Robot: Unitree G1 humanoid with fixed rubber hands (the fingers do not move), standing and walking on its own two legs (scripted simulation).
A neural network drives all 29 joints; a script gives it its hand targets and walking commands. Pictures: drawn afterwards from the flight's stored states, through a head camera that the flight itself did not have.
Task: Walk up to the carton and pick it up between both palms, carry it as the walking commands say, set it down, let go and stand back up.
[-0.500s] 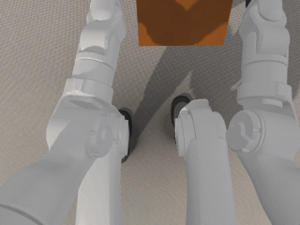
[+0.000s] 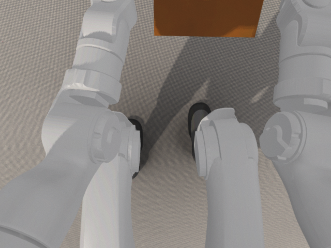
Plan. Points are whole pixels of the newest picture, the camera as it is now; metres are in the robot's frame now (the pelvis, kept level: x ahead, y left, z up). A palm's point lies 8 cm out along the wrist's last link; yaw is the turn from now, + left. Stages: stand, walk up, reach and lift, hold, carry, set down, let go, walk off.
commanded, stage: set down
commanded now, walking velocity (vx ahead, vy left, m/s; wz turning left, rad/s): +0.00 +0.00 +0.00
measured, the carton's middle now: out of the picture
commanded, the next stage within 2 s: none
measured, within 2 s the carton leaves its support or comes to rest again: rests again in 1.38 s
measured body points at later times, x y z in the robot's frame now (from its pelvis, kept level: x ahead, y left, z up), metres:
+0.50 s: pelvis +0.01 +0.00 +0.00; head +0.40 -0.02 +0.21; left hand +0.57 +0.05 -0.20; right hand +0.55 -0.23 -0.20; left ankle +0.09 +0.12 -0.36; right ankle +0.13 -0.11 -0.36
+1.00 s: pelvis +0.02 +0.00 -0.01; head +0.41 -0.01 +0.20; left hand +0.58 +0.05 -0.21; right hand +0.55 -0.23 -0.20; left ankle +0.09 +0.12 -0.36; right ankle +0.13 -0.11 -0.36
